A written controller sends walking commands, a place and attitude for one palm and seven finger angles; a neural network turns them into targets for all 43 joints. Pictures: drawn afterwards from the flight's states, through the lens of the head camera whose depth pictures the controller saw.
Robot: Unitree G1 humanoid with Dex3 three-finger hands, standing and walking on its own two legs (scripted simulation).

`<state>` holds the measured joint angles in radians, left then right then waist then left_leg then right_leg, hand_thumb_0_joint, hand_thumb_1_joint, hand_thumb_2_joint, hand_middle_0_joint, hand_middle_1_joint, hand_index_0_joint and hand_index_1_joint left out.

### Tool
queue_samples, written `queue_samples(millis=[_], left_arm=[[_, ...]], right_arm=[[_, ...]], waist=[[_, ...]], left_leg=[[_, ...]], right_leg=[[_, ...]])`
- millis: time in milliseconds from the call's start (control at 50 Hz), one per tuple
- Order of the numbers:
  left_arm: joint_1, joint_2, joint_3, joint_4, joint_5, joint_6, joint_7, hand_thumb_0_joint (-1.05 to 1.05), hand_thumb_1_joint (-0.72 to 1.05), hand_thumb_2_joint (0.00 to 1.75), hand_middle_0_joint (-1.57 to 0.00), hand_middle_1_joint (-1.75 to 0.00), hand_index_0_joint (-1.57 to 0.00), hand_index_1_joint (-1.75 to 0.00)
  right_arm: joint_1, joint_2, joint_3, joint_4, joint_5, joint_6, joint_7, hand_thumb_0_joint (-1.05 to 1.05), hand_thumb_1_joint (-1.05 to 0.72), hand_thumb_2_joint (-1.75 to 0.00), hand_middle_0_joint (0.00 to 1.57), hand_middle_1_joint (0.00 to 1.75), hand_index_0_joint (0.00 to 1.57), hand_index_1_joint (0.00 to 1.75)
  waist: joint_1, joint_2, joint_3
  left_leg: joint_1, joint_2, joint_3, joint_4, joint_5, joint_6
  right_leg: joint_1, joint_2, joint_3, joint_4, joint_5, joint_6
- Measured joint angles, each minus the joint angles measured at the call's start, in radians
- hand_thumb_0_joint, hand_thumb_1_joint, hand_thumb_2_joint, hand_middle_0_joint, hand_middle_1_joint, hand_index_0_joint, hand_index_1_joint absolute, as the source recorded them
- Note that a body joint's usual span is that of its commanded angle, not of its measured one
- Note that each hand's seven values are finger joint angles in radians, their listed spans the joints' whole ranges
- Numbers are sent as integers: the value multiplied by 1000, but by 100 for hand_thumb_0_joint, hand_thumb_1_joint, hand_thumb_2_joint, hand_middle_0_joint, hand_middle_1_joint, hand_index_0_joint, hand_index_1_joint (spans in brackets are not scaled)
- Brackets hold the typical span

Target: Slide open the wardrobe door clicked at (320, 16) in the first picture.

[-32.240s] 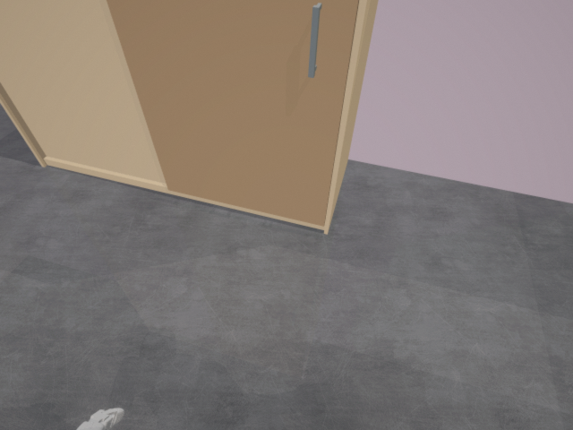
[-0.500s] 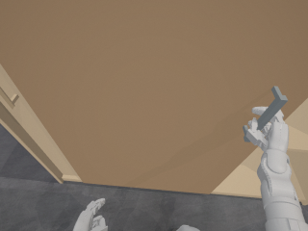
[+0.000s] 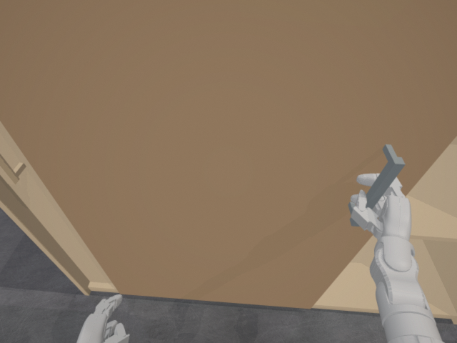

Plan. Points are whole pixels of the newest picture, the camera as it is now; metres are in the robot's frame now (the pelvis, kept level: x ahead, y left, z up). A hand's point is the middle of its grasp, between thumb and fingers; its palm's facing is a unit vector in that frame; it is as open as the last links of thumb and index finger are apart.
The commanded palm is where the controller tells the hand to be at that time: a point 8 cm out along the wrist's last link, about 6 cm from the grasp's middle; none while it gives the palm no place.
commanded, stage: loosen the grip on the handle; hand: right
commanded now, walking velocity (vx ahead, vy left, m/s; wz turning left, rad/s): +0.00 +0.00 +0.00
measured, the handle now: (370, 188) +0.38 -0.26 +0.08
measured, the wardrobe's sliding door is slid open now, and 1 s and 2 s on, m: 0.62 0.62 0.62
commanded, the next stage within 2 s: slip the hand off the handle in 0.66 s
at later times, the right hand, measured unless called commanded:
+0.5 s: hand (357, 211) +0.34 -0.22 +0.07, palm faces +0.34 +0.93 -0.15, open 12.6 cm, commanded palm +0.30 -0.26 +0.06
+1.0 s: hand (363, 214) +0.34 -0.24 +0.06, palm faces +0.34 +0.93 -0.17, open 13.9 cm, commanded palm +0.30 -0.30 +0.05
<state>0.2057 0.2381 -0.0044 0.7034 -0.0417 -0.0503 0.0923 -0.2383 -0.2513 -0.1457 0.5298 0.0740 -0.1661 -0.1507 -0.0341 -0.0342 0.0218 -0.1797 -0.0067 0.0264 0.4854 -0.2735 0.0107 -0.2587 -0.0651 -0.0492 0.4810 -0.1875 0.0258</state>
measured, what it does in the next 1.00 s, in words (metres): stands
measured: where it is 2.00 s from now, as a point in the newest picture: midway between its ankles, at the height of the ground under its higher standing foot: outside the picture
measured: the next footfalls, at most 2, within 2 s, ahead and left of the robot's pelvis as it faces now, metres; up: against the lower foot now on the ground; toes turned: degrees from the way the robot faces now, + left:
none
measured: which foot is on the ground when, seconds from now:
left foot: down 0.00-1.00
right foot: down 0.00-1.00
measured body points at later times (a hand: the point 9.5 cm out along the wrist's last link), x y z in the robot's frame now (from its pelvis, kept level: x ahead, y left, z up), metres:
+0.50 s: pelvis -0.03 -0.01 -0.02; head -0.03 -0.01 +0.43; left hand +0.10 +0.25 -0.11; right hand +0.32 -0.27 +0.08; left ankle -0.01 +0.11 -0.74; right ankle +0.04 -0.14 -0.74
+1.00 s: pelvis -0.01 -0.01 -0.02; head +0.00 +0.00 +0.43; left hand +0.15 +0.23 -0.11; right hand +0.32 -0.29 +0.07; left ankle -0.01 +0.11 -0.74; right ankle +0.04 -0.14 -0.74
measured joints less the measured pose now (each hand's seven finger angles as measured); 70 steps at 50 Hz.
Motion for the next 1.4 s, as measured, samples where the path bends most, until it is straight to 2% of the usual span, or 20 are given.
queue_samples(millis=[80, 120, 140, 180, 220, 260, 320, 360, 460, 580, 740, 860, 960, 1120, 1240, 1400], left_arm=[[-14, -15, -9, -14, 1, 6, 1, 1, 90, 90, -20, -30, -20, -30], [-27, -32, 2, -18, 18, -5, -16, 1, 90, 90, -20, -30, -20, -30], [-31, -39, 1, -13, 16, -22, -23, 1, 90, 90, -20, -30, -20, -30], [-27, -44, 4, -22, 12, -46, -36, 1, 90, 90, -20, -30, -21, -30], [-22, -33, 10, -28, 17, -62, -48, 1, 90, 90, -20, -30, -21, -30], [-12, -17, 13, -34, 20, -73, -55, 1, 90, 90, -20, -30, -21, -30], [4, -2, 9, -37, 21, -81, -54, 1, 90, 90, -20, -30, -21, -30], [19, 3, 6, -35, 20, -83, -47, 1, 90, 90, -20, -30, -21, -30], [57, 7, -3, -6, 14, -87, -26, 1, 90, 90, -20, -30, -21, -30], [82, 5, -10, 15, 17, -90, -15, 2, 90, 90, -20, -30, -21, -30], [74, 2, -6, 23, 26, -94, -20, 2, 90, 90, -20, -30, -21, -30], [42, -1, -9, 5, 27, -83, -24, 2, 90, 90, -20, -30, -21, -30], [19, -2, -13, -20, 23, -64, -20, 2, 90, 90, -20, -30, -21, -30], [14, 2, -18, -36, 17, -43, -6, 1, 90, 90, -20, -30, -21, -30], [36, 13, -10, -25, 17, -41, -5, 1, 90, 90, -20, -30, -21, -30], [66, 28, -3, -1, 9, -35, 2, 1, 90, 90, -20, -30, -21, -30]], right_arm=[[4, 6, 11, -7, -3, -1, 3, -6, -77, -83, 36, 132, 34, 140], [-32, -11, -30, 8, -61, 10, 69, -7, -72, -82, 38, 132, 35, 140], [-61, -22, -45, 29, -66, 25, 91, -7, -69, -81, 38, 133, 36, 141], [-90, -17, -69, 30, -46, 54, 110, -6, -64, -80, 40, 134, 42, 143], [-76, 10, -96, 5, -19, 64, 99, -5, -58, -76, 41, 136, 44, 144], [-55, 28, -95, -10, -17, 63, 64, -3, -48, -71, 40, 135, 45, 144], [-64, 28, -79, 6, -54, 60, 5, -2, -27, -61, 37, 132, 40, 142], [-67, 17, -63, 15, -73, 48, -13, -1, -10, -52, 36, 132, 39, 140], [-82, 6, -46, 35, -48, 17, -16, 0, 25, -34, 36, 132, 38, 136], [-74, -9, -47, 39, -43, -3, -10, -1, 45, -24, 33, 127, 35, 130], [-14, 12, -40, -33, -24, -20, -7, -1, 53, -20, 31, 122, 36, 124], [-4, 19, -41, -39, -28, -42, 4, -1, 54, -20, 32, 122, 36, 122], [1, -5, -55, -37, -28, -33, 35, -1, 54, -20, 33, 122, 38, 123], [-10, -60, -137, 15, -1, -20, 82, -1, 54, -20, 31, 119, 40, 123], [-14, -111, -200, 42, 19, -44, 125, -2, 54, -20, 28, 117, 35, 121], [-24, -145, -227, 73, 52, -67, 226, -2, 54, -20, 29, 118, 36, 122]], waist=[[-8, 1, -5], [-21, 18, 5], [-14, 35, -2], [0, 57, -19], [6, 52, -30], [15, 39, -48], [36, 33, -65], [42, 35, -70], [43, 38, -66], [48, 31, -60], [36, 17, -68], [29, 20, -84], [26, 23, -91], [27, 26, -92], [27, 23, -90], [27, 14, -92]], left_leg=[[0, 5, -4, -8, 4, -6], [-18, 3, -17, -1, 10, -5], [-42, 10, -14, 17, 8, -4], [-82, 20, -1, 48, -2, -4], [-98, 19, 2, 63, -6, -5], [-117, 19, 2, 86, -12, -7], [-150, 24, 3, 133, -30, -11], [-168, 26, 1, 157, -39, -12], [-188, 24, 0, 178, -44, -11], [-206, 19, -4, 186, -48, -11], [-215, 20, -6, 194, -63, -15], [-233, 24, -1, 217, -83, -15], [-238, 22, 2, 226, -92, -11], [-244, 15, 10, 230, -99, -5], [-262, 11, 17, 242, -107, -3], [-283, 13, 21, 252, -112, -8]], right_leg=[[1, 5, -5, -6, 1, -5], [-6, 2, -18, -9, 5, -8], [-22, 9, -16, -15, 16, -4], [-62, 19, -2, -2, 27, -3], [-84, 17, 2, 24, 20, -5], [-106, 16, 2, 56, 6, -9], [-139, 20, 4, 99, -10, -14], [-155, 21, 3, 118, -16, -16], [-176, 21, 6, 143, -26, -19], [-196, 18, 7, 158, -32, -19], [-210, 18, 6, 177, -54, -20], [-230, 22, 12, 199, -69, -18], [-237, 19, 15, 208, -78, -15], [-248, 13, 24, 219, -86, -9], [-273, 10, 32, 242, -97, -8], [-301, 12, 37, 262, -106, -13]])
